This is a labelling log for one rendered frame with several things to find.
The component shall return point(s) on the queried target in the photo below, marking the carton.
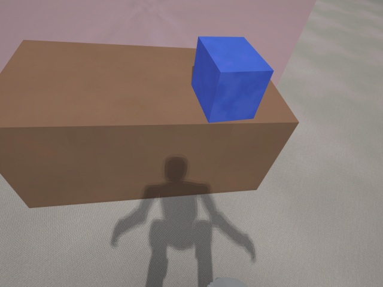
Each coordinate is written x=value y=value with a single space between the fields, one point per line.
x=229 y=78

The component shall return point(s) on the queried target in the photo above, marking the pedestal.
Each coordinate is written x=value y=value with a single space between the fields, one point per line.
x=90 y=123

